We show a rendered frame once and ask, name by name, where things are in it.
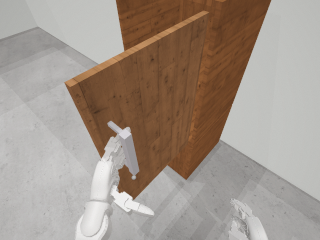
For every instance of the robot right hand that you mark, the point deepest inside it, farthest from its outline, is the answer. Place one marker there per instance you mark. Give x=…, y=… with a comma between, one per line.
x=250, y=229

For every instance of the robot left hand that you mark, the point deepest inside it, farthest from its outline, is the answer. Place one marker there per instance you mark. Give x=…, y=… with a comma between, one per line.
x=106, y=174

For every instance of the handle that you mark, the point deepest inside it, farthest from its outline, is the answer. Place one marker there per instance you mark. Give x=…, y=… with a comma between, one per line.
x=127, y=143

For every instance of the cupboard door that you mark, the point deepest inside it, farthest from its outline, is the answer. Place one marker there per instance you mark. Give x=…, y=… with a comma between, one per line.
x=150, y=88

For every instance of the robot left forearm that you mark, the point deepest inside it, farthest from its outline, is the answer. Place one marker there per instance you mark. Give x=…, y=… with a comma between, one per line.
x=95, y=223

